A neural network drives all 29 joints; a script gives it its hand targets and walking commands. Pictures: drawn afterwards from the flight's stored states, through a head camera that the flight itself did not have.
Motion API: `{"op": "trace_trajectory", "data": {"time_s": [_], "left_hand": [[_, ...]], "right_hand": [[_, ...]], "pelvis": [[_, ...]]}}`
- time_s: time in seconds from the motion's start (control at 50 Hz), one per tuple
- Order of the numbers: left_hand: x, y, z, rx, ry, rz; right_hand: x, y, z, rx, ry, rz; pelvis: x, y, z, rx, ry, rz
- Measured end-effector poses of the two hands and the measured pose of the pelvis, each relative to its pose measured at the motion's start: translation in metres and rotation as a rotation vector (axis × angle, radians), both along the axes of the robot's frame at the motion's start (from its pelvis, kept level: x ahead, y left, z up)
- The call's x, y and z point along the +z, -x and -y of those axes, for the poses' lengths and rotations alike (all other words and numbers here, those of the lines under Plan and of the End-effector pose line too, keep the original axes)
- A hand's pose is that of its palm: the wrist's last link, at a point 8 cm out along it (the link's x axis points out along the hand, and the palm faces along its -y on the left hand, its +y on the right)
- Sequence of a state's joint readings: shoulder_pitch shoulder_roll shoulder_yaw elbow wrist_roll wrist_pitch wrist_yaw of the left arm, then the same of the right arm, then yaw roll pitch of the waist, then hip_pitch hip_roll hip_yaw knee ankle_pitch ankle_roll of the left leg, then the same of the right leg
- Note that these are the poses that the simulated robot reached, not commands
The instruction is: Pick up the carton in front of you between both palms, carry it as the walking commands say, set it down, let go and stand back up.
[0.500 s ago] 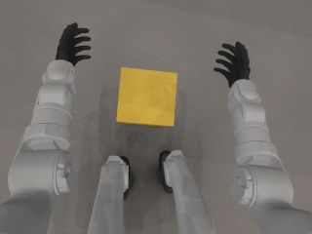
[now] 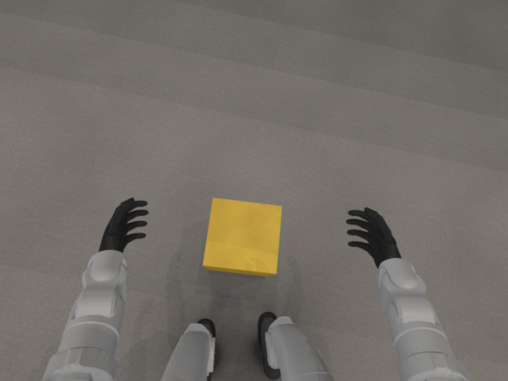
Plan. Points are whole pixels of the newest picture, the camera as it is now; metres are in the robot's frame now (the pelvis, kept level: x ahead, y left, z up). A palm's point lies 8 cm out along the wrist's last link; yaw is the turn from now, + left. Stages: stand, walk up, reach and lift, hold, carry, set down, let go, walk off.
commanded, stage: let go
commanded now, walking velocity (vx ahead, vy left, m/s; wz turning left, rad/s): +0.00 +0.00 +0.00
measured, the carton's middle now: (242, 240) +0.39 -0.02 -0.60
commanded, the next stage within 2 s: stand in 0.84 s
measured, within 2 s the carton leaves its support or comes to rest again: neither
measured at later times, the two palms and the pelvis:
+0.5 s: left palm (52, 338) +0.20 +0.24 -0.02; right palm (415, 326) +0.19 -0.23 -0.02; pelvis +0.03 +0.01 +0.05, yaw -1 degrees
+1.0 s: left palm (27, 374) +0.16 +0.27 -0.03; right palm (445, 337) +0.17 -0.27 -0.03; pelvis +0.02 +0.00 +0.04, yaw +0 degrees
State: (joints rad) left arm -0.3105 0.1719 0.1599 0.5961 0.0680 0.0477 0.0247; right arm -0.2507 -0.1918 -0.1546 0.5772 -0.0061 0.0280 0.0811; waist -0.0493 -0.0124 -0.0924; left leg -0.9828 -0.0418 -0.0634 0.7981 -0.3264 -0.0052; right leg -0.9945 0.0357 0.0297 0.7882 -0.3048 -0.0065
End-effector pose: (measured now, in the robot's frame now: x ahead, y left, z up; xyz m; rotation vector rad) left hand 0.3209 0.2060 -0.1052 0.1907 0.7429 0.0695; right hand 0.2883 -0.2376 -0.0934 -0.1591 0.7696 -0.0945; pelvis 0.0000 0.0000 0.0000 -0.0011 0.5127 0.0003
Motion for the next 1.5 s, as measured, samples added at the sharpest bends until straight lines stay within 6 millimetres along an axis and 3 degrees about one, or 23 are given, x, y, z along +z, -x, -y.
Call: {"op": "trace_trajectory", "data": {"time_s": [0.28,0.38,0.48,0.72,0.84,1.08,1.5], "left_hand": [[0.06,0.08,-0.022,-0.008,0.012,-0.027],[0.076,0.105,-0.031,-0.007,0.007,-0.035],[0.086,0.12,-0.035,-0.005,0.008,-0.045],[0.087,0.136,-0.029,-0.006,0.021,-0.067],[0.081,0.146,-0.026,0.014,0.011,-0.066],[0.07,0.168,-0.081,0.084,-0.178,-0.164],[0.064,0.166,-0.085,0.101,-0.184,-0.239]], "right_hand": [[0.064,0.083,-0.008,-0.017,-0.004,-0.012],[0.074,0.1,-0.01,-0.009,-0.005,-0.017],[0.075,0.103,-0.012,0.007,-0.006,-0.023],[0.078,0.104,-0.013,0.029,0.0,-0.023],[0.081,0.109,-0.001,-0.006,0.044,-0.046],[0.057,0.128,0.044,-0.022,0.18,-0.124],[0.049,0.128,0.055,-0.019,0.206,-0.206]], "pelvis": [[0.042,-0.032,-0.006,-0.012,0.004,0.306],[0.049,-0.037,-0.01,-0.018,0.009,0.409],[0.051,-0.035,-0.012,-0.017,0.01,0.493],[0.049,-0.023,-0.007,-0.009,0.006,0.601],[0.046,-0.019,-0.003,-0.014,0.006,0.62],[0.044,-0.026,0.001,-0.001,0.006,0.527],[0.05,-0.038,0.002,0.003,0.0,0.536]]}}
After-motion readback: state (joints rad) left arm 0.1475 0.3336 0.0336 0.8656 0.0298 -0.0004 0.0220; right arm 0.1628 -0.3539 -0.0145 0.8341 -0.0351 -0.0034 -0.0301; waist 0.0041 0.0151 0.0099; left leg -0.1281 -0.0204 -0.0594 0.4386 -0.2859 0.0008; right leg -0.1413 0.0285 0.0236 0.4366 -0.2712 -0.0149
